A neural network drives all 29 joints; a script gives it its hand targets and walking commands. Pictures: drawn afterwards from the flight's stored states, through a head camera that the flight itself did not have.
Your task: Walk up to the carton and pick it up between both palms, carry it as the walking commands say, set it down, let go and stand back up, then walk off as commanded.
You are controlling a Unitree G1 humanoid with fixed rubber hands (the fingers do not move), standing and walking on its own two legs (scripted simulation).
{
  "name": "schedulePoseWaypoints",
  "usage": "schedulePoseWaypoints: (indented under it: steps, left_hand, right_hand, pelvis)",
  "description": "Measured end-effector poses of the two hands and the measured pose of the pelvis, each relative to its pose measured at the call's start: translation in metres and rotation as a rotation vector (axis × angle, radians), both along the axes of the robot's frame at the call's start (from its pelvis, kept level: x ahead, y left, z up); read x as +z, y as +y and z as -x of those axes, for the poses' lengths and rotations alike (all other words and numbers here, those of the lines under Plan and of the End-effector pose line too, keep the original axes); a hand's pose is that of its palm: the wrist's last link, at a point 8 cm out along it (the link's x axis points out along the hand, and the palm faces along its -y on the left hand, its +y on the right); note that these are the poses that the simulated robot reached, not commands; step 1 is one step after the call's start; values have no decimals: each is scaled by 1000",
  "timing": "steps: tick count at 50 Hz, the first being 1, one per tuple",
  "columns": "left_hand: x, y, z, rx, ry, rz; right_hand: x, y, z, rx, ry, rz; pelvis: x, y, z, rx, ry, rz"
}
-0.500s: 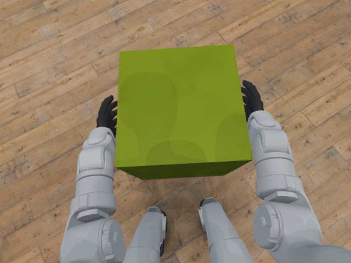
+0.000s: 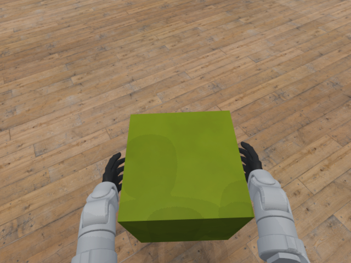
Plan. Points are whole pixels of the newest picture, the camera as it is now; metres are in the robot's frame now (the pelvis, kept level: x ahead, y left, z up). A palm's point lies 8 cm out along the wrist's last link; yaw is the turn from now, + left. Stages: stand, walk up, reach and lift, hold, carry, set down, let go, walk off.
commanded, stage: reach and lift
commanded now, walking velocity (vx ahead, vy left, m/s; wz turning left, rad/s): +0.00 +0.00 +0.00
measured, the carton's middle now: (182, 181) +0.32 -0.01 -0.06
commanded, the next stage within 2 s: hold in 1.34 s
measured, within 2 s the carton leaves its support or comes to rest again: neither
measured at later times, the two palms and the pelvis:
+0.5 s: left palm (107, 186) +0.27 +0.15 +0.05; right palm (270, 179) +0.26 -0.19 +0.05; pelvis +0.00 +0.01 +0.01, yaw -1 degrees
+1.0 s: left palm (103, 189) +0.27 +0.16 +0.04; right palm (264, 175) +0.27 -0.18 +0.05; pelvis -0.02 +0.00 +0.01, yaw -1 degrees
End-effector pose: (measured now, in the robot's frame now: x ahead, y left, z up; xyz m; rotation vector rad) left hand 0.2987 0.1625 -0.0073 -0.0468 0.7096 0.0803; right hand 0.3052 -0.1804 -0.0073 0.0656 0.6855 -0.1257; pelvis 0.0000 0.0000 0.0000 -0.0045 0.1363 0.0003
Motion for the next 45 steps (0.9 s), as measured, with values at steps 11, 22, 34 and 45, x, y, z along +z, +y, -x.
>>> schedulePoseWaypoints:
  steps: [11, 22, 34, 45]
  left_hand:
    - [20, 8, 17, 13, -20, 30]
    - [51, -10, 20, -41, -63, 16]
    - [50, 2, 41, 6, -31, -11]
    - [55, 0, 34, 1, -49, -6]
  right_hand:
    - [29, 8, 14, 8, -20, 27]
    - [54, -10, 38, -45, -64, 20]
    - [51, 1, 38, 19, -32, 13]
    - [59, 0, 31, 9, -50, 13]
  pelvis:
    - [8, 2, -9, 13, -85, 5]
    - [9, 7, -3, -14, -186, 4]
    - [7, 2, 14, -14, -235, -7]
    - [7, -2, 20, -5, -227, -8]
